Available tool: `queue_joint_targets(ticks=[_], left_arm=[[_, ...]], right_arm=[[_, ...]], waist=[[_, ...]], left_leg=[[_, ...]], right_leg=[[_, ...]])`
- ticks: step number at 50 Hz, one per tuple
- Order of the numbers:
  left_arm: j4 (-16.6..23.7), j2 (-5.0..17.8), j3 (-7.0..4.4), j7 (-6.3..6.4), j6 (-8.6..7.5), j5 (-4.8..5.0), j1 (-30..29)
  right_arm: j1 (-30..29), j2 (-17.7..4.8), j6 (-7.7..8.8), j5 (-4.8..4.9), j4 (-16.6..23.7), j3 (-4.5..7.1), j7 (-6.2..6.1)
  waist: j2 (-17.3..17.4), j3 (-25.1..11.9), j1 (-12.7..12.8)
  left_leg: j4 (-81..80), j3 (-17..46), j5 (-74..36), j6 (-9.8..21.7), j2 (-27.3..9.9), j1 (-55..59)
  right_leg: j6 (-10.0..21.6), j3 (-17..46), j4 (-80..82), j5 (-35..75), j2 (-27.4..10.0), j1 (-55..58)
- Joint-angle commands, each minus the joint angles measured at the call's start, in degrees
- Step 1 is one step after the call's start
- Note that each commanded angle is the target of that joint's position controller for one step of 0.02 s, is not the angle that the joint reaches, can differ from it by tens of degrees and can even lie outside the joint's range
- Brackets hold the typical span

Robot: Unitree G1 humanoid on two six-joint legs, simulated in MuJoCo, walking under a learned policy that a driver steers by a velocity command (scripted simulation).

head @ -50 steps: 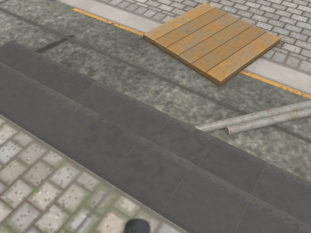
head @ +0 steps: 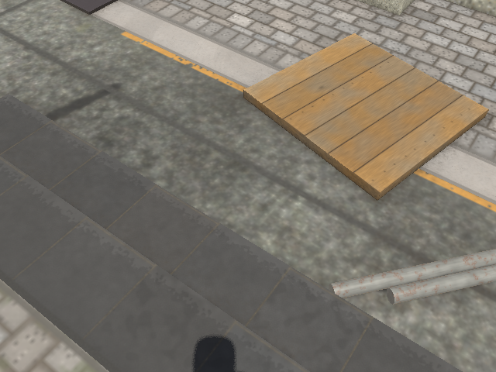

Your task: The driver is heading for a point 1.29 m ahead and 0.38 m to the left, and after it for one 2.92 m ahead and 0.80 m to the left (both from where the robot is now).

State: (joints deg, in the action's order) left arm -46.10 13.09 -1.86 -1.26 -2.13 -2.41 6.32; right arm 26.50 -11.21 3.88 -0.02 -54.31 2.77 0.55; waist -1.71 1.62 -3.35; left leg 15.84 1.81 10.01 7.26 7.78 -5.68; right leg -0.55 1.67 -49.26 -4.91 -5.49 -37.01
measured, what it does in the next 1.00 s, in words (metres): walks ahead, turning left: right foot, then left foot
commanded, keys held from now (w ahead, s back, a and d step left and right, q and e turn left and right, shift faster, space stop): q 0.36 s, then w+q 0.38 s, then w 0.26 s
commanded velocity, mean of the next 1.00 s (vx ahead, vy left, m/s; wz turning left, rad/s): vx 0.32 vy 0.00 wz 0.50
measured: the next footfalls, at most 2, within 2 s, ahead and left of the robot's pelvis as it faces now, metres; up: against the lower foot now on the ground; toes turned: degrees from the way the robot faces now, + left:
right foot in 0.22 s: +0.29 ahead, -0.10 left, +0.00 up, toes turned +11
left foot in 0.72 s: +0.16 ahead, +0.09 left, +0.00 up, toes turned +28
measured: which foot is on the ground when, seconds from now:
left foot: down 0.00-0.22, up 0.24-0.70, down 0.72-1.00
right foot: up 0.00-0.20, down 0.22-0.70, up 0.72-1.00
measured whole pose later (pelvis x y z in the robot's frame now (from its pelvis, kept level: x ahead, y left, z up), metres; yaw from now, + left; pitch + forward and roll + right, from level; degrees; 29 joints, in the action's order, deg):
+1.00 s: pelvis +0.24 +0.06 +0.00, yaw +32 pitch +2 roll -1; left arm -44.2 15.8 -3.4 -2.9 0.3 -2.5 11.4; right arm 27.0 -12.5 3.3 -0.3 -48.5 1.7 0.4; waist -2.9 -1.3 -2.4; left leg 12.1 2.8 14.2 5.4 4.7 0.7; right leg -1.8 -1.9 -50.5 -5.6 -4.0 -37.0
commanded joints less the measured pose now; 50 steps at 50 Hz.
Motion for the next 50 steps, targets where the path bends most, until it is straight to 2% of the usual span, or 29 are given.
queue_joint_targets(ticks=[1,4,7,9,10,11,12,13,14,15,16,17,18,19,22,24,29,33,34,35,36,37,38,39,40,42,43,45,50], left_arm=[[4.8,3.0,-0.50,0.10,-0.18,0.22,-5.2],[6.4,2.1,0.09,0.54,-0.24,0.66,-8.8],[8.0,2.7,0.38,0.96,-0.66,1.31,-11.0],[6.1,4.6,-0.11,1.60,-1.59,1.69,-3.5],[4.7,5.7,-0.52,2.13,-2.34,1.62,2.3],[3.6,9.2,-1.34,2.85,-3.33,0.69,10.2],[4.4,13.2,-1.83,3.08,-3.04,0.10,13.2],[5.2,12.9,-2.50,2.65,-1.82,2.00,12.2],[7.1,7.6,-1.53,2.64,-1.12,2.19,7.0],[7.8,3.7,-0.32,2.82,-0.67,1.92,2.9],[7.7,3.2,0.02,3.04,-0.43,1.44,1.5],[7.3,3.9,-0.14,3.33,-0.32,1.43,1.4],[6.8,4.7,-0.43,3.32,-0.35,1.33,2.0],[6.5,5.1,-0.67,2.99,-0.60,1.02,3.0],[6.4,6.0,-1.34,2.27,-0.91,0.60,3.5],[6.2,7.4,-1.98,2.29,-0.83,0.76,4.7],[5.8,11.2,-3.55,1.93,-0.72,0.66,6.7],[5.8,13.6,-4.47,1.47,0.53,0.49,6.6],[5.9,13.5,-4.52,1.25,1.05,0.70,5.7],[5.9,11.7,-4.23,1.10,1.60,0.35,5.5],[6.3,7.8,-3.26,0.54,2.16,-0.25,5.0],[8.8,0.5,-1.07,0.12,2.68,-0.44,4.1],[11.6,5.7,-1.97,0.00,2.23,-0.64,-2.4],[11.7,8.4,-2.67,-0.51,1.45,0.05,-2.1],[9.4,9.0,-2.81,-0.98,0.86,-0.16,2.0],[5.6,9.3,-3.04,-1.36,0.86,-0.93,6.3],[5.3,8.8,-3.04,-1.56,1.05,-0.70,6.1],[5.6,7.2,-2.65,-1.69,1.43,-0.17,3.8],[7.5,5.6,-1.88,-1.69,1.43,0.09,-3.8]], right_arm=[[2.5,-7.7,0.66,0.09,2.8,1.43,-0.53],[5.0,-8.1,-0.32,-0.37,2.7,1.42,-1.22],[5.2,-8.5,-1.68,-1.09,3.5,1.57,-1.88],[1.2,-9.3,-1.65,-1.12,5.2,2.07,-2.41],[-1.5,-10.0,-1.23,-0.49,6.0,2.33,-2.15],[-2.6,-8.3,-0.53,0.64,8.2,1.96,-1.68],[4.6,-3.5,-0.72,2.01,9.5,1.32,-2.32],[10.4,-9.2,-1.82,1.60,8.8,2.38,-3.07],[7.0,-10.9,-3.12,-0.13,7.2,2.91,-2.97],[1.4,-9.8,-3.83,-1.01,8.2,2.85,-2.15],[-1.3,-8.9,-4.52,-1.11,9.1,2.94,-1.45],[-1.9,-8.1,-5.48,-1.34,9.4,2.86,-0.73],[-1.5,-7.5,-6.30,-1.39,9.3,2.78,-0.31],[-1.1,-7.3,-6.70,-1.23,9.5,2.79,-0.01],[-5.3,-8.4,-7.37,-1.72,11.3,2.91,1.17],[-9.2,-8.7,-7.43,-2.03,12.9,2.66,2.00],[-14.1,-7.7,-6.71,-1.82,15.1,1.39,3.62],[-12.5,-9.1,-5.86,-0.83,15.2,1.34,4.01],[-9.6,-8.5,-5.60,-0.76,14.0,1.15,3.84],[-4.1,-8.6,-5.15,-0.81,11.3,1.36,3.43],[2.1,-10.8,-4.54,-1.00,8.6,2.03,2.48],[0.3,-15.5,-4.15,-1.06,11.6,2.22,1.73],[-3.1,-16.6,-4.11,-1.32,13.5,2.61,0.05],[-5.3,-15.1,-4.03,-1.48,13.0,2.28,-0.97],[-6.9,-13.6,-3.22,-0.97,12.9,1.86,-0.90],[-7.4,-11.5,-1.29,-0.53,12.6,1.26,-0.44],[-5.9,-10.6,-0.57,-0.23,11.9,0.97,-0.25],[-2.7,-10.6,0.08,0.04,10.2,1.13,-0.06],[2.6,-9.5,0.41,-0.38,7.5,0.85,-0.57]], waist=[[3.7,2.8,0.6],[5.5,0.8,-0.6],[7.7,0.0,-1.1],[8.5,-1.8,2.4],[7.0,-3.7,5.7],[3.1,-10.3,8.3],[-9.8,-19.4,4.9],[-11.4,-27.0,3.7],[-3.6,-20.0,2.4],[-0.8,-12.3,2.3],[-1.9,-9.0,1.6],[-4.3,-6.8,0.9],[-5.4,-6.4,0.7],[-5.4,-7.7,0.2],[-6.3,-6.6,0.6],[-6.5,-4.5,1.3],[-5.6,-3.9,2.6],[-6.2,-3.5,2.1],[-4.5,-3.1,0.5],[-0.6,-2.6,-1.2],[11.3,-1.0,-3.4],[19.8,2.6,-1.5],[12.1,6.5,-2.7],[10.9,7.1,-0.3],[10.6,5.8,2.2],[8.1,2.3,3.2],[6.5,1.2,3.1],[5.4,1.1,2.4],[6.7,3.0,-0.2]], left_leg=[[-4.3,13.8,-18.8,5.5,-15.1,-1.2],[3.6,11.8,-36.8,3.0,-13.2,0.9],[8.9,14.3,-39.6,1.8,-12.1,3.0],[14.1,16.2,-37.9,0.0,-10.9,0.7],[20.7,15.6,-35.7,-1.4,-8.6,-1.3],[32.4,14.3,-21.9,-3.1,-6.3,-8.8],[49.1,5.9,27.5,-4.0,1.0,-20.8],[58.5,4.3,30.7,-4.0,-0.3,-23.4],[61.2,4.4,24.0,-4.9,-3.0,-25.3],[59.4,3.3,19.8,-6.1,-4.2,-26.1],[57.9,2.9,17.6,-7.3,-5.3,-25.5],[57.1,2.1,15.9,-8.2,-6.0,-24.1],[57.9,1.2,14.4,-8.6,-5.5,-22.3],[57.5,1.2,12.9,-8.4,-5.7,-21.7],[54.1,0.8,9.5,-7.2,-7.3,-24.9],[49.1,-0.1,8.1,-7.2,-8.4,-27.2],[34.5,-3.7,9.9,-5.5,-9.3,-20.0],[22.5,-8.0,14.3,-2.7,-7.5,-8.7],[16.8,-9.2,11.6,-1.8,-6.7,-3.6],[12.2,-8.7,13.4,-0.8,-4.9,3.0],[3.5,2.4,23.7,1.1,-10.6,7.4],[-3.4,29.3,40.8,5.2,-25.6,6.2],[-12.1,37.1,44.2,8.7,-28.1,0.2],[-12.4,32.8,38.2,8.1,-26.2,-1.6],[-11.7,26.8,28.9,6.5,-22.6,-0.7],[-10.0,17.3,12.0,4.4,-17.7,1.6],[-9.3,15.5,6.1,4.1,-17.3,3.1],[-8.2,13.3,-2.5,3.9,-17.1,6.2],[-7.1,10.6,-13.2,4.1,-17.4,10.3]], right_leg=[[-1.2,-1.2,5.0,5.6,2.1,-2.0],[-1.2,-2.7,7.8,4.6,5.7,1.0],[-0.2,-2.2,12.7,1.4,8.2,4.2],[1.5,-0.2,20.1,1.6,9.1,15.0],[2.5,-0.2,26.6,7.6,8.5,23.2],[4.8,5.9,25.3,20.4,-0.8,38.2],[9.7,20.7,16.9,54.6,-20.4,53.7],[16.5,30.4,19.1,48.5,-24.4,52.4],[15.9,27.1,23.3,32.4,-20.0,43.9],[13.6,19.7,26.5,23.6,-15.4,36.3],[12.0,14.7,29.0,21.6,-12.5,31.6],[11.7,10.2,30.7,21.4,-10.3,27.5],[11.8,7.3,31.2,23.1,-9.3,24.8],[11.8,6.0,32.1,18.2,-8.9,24.3],[11.6,6.2,38.1,-11.3,-9.1,22.5],[11.4,6.4,41.1,-20.5,-10.4,22.4],[10.0,1.0,42.7,-26.8,-12.1,19.4],[8.4,-2.7,40.7,-31.9,-12.8,15.0],[7.1,-4.8,37.7,-34.0,-11.9,12.5],[5.2,-8.4,30.2,-36.7,-8.9,8.3],[2.9,-14.2,11.3,-37.0,-3.5,1.3],[0.2,-12.4,-6.2,-32.7,3.0,-13.3],[-0.6,-3.9,-8.0,-21.8,3.0,-18.6],[-0.6,-1.8,-7.2,-14.6,1.1,-16.0],[-1.0,-1.6,-5.3,-10.2,0.7,-12.3],[-1.5,-3.2,-5.8,-5.0,0.9,-6.5],[-1.4,-3.2,-6.0,-3.8,1.1,-5.8],[-1.3,-3.5,-5.0,-2.0,1.3,-7.2],[-1.1,-4.4,1.4,0.9,1.7,-9.7]])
